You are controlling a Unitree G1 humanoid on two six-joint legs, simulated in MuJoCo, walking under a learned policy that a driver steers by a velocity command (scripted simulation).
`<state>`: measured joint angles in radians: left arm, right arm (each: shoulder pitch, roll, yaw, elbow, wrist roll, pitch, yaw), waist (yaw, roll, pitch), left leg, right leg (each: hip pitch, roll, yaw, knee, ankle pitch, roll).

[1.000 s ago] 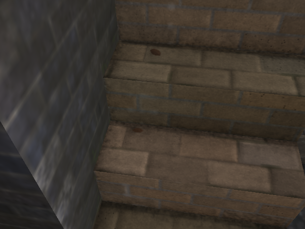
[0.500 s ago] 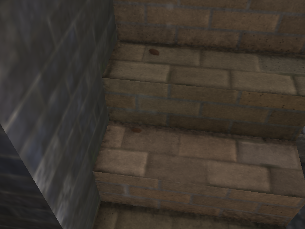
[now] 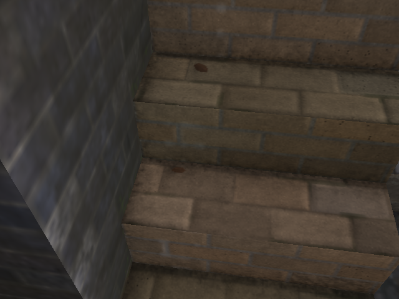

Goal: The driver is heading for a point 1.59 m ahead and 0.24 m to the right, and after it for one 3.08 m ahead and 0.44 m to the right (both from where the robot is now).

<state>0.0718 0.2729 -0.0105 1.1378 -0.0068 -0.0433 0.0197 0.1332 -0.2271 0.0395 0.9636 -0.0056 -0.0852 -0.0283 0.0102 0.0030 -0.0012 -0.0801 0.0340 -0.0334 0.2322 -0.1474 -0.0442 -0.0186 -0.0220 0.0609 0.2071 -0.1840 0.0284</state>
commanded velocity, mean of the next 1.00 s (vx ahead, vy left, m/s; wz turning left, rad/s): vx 0.18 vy -0.01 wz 0.00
